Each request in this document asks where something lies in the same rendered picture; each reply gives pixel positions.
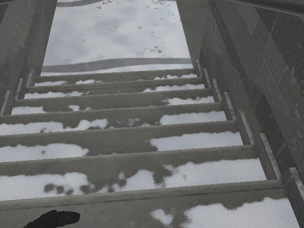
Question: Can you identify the left robot hand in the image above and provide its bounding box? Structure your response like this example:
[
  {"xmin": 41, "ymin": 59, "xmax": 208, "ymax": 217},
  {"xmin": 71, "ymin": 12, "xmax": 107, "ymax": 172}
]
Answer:
[{"xmin": 24, "ymin": 210, "xmax": 81, "ymax": 228}]

